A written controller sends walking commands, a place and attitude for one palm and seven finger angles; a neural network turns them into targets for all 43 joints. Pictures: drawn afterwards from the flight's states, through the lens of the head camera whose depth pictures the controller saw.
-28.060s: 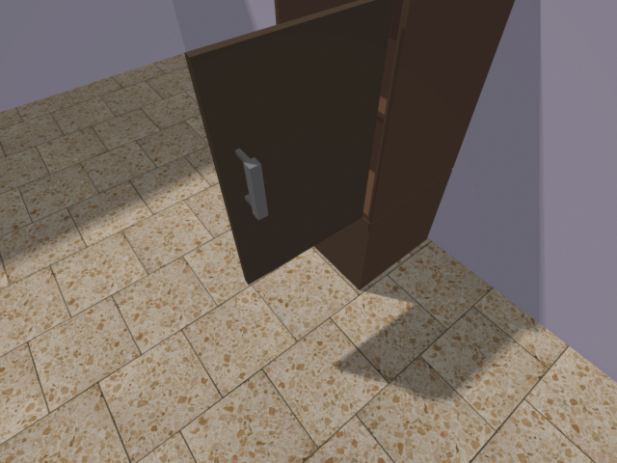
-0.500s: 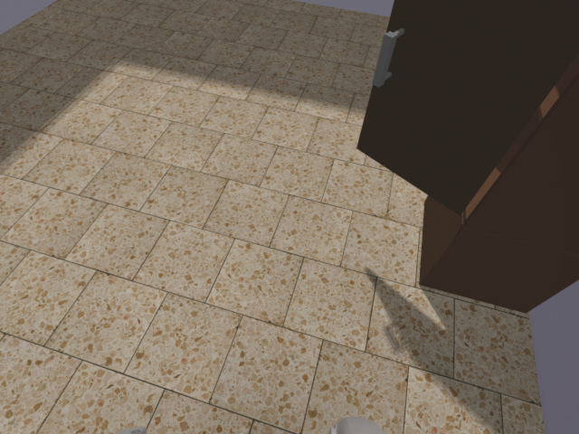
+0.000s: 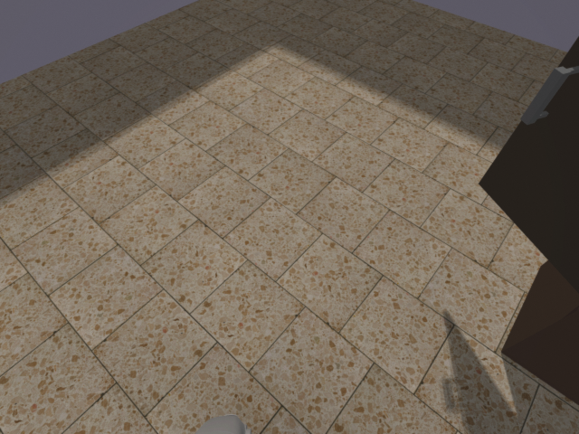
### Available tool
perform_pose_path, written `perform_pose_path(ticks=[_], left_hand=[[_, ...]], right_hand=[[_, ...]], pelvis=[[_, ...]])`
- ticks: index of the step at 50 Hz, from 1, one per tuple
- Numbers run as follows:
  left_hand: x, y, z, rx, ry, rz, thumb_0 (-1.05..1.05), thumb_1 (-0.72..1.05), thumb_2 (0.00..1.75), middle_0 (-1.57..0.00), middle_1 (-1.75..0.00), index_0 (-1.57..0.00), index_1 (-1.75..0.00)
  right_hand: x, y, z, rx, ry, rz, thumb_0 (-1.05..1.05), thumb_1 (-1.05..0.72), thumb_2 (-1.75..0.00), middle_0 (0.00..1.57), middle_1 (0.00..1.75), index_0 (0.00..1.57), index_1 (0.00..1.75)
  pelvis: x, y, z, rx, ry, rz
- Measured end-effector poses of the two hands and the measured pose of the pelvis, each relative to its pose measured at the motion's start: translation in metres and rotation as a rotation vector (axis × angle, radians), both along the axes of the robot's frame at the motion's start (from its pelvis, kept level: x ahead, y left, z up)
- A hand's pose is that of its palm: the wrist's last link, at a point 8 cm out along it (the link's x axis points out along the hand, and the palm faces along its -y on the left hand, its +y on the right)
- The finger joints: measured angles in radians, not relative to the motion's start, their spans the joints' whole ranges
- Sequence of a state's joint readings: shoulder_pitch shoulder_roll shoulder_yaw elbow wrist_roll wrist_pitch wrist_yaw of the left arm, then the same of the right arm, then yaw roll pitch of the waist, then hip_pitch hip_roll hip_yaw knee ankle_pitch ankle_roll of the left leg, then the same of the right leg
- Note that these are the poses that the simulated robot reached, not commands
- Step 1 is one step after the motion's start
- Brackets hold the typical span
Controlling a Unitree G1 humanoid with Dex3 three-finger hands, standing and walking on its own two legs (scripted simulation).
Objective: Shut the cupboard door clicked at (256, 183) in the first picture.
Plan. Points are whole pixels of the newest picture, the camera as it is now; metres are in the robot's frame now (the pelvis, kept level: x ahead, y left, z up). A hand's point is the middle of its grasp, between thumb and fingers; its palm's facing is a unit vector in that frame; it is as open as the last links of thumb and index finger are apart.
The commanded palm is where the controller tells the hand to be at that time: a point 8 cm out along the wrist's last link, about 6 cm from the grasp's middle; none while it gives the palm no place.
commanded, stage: walk to a spot facing it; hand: left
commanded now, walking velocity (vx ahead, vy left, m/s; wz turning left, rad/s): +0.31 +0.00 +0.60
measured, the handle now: (551, 95) +0.80 -0.54 +0.01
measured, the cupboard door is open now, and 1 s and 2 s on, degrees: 61 61 61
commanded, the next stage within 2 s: turn to face it in 0.76 s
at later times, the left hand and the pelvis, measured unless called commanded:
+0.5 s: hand (166, 370) +0.22 +0.22 -0.15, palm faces +0.22 -0.94 -0.26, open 7.4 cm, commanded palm none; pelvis +0.15 +0.00 -0.01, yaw +14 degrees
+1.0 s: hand (136, 397) +0.18 +0.27 -0.19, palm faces +0.52 -0.82 -0.23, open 7.4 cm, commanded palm none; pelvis +0.29 +0.09 -0.02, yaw +29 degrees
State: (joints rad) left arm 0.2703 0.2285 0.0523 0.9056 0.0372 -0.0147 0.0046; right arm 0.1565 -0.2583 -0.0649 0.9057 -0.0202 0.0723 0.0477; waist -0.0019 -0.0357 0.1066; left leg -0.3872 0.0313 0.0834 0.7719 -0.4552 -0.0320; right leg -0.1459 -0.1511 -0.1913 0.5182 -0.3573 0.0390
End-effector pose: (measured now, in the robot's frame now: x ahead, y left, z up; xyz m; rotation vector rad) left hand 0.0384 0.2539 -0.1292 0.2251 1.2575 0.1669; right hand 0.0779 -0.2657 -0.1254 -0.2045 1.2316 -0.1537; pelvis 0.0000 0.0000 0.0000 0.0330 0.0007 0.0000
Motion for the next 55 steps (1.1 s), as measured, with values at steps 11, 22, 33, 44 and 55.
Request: perform_pose_path(ticks=[11,22,33,44,55], left_hand=[[-0.008,0.042,-0.011,-0.012,0.088,0.150,0.01,0.91,0.90,-0.20,-0.30,-0.19,-0.30],[0.144,0.017,0.008,0.012,-0.184,0.123,0.00,0.91,0.90,-0.20,-0.30,-0.19,-0.30],[0.147,-0.008,0.008,-0.016,-0.106,0.365,-0.01,0.93,0.90,-0.20,-0.30,-0.20,-0.30],[0.090,0.012,-0.029,-0.099,0.130,0.590,0.00,0.92,0.90,-0.20,-0.30,-0.20,-0.30],[0.171,0.077,-0.016,-0.067,0.054,0.571,0.00,0.91,0.90,-0.20,-0.30,-0.19,-0.30]], right_hand=[[0.078,0.050,0.006,-0.024,-0.088,0.163,0.00,-0.91,-0.90,0.20,0.30,0.20,0.29],[0.083,0.035,-0.030,0.054,0.157,0.126,0.01,-0.90,-0.90,0.21,0.30,0.21,0.30],[0.243,0.048,-0.007,0.031,0.091,0.299,0.01,-0.91,-0.90,0.20,0.30,0.20,0.29],[0.437,0.182,0.002,0.032,-0.167,0.623,0.01,-0.91,-0.90,0.20,0.30,0.20,0.29],[0.449,0.233,0.008,0.036,-0.138,0.600,0.00,-0.91,-0.90,0.20,0.30,0.20,0.29]], pelvis=[[0.044,0.025,-0.004,-0.025,0.005,0.103],[0.131,0.002,-0.012,-0.004,0.000,0.204],[0.209,0.005,0.006,-0.026,0.014,0.381],[0.273,0.069,-0.017,-0.054,-0.011,0.507],[0.314,0.108,-0.001,-0.051,-0.027,0.484]])
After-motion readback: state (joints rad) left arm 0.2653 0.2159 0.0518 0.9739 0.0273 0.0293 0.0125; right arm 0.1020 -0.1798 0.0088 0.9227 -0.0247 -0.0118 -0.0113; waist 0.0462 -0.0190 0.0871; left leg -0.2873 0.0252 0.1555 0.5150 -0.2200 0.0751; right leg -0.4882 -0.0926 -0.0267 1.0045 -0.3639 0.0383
